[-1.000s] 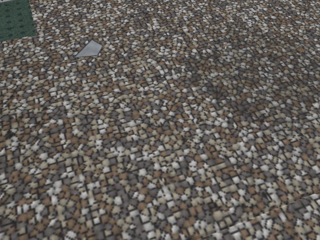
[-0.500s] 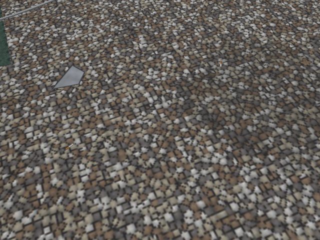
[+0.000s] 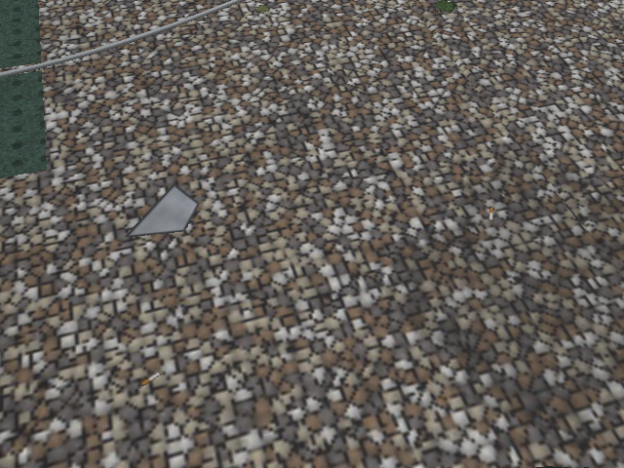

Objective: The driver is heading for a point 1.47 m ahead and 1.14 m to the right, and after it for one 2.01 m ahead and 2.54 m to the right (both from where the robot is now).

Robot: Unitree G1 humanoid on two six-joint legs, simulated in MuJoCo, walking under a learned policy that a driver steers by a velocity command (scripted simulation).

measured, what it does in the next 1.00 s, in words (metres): walks ahead, turning right: right foot, then left foot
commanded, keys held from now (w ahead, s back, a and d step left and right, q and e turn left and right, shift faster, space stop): e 1.00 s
